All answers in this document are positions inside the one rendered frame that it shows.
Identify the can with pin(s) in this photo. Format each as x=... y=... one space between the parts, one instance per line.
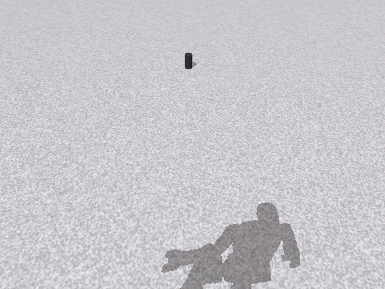
x=188 y=60

